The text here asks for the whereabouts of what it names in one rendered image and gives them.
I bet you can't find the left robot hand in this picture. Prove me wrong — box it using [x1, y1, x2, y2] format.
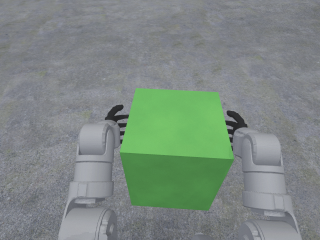
[105, 104, 129, 144]

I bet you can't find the right robot upper arm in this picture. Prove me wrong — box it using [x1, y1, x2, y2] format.
[238, 219, 301, 240]

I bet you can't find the right robot hand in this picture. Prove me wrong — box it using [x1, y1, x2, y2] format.
[225, 110, 248, 151]

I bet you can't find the left robot upper arm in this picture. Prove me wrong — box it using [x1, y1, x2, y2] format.
[59, 207, 118, 240]

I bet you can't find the carton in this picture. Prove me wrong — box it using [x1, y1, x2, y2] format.
[119, 88, 234, 211]

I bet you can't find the robot right forearm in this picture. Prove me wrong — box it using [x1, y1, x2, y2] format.
[232, 127, 302, 240]

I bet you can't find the robot left forearm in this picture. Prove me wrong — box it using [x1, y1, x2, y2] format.
[58, 120, 121, 240]

